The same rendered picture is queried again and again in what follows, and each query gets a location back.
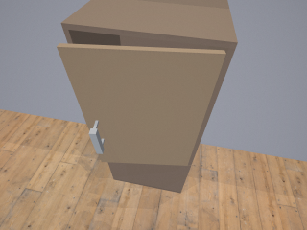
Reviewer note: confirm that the handle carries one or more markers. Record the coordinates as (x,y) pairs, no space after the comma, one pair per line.
(97,142)

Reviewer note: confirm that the cupboard door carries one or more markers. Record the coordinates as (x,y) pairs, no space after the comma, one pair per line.
(150,101)

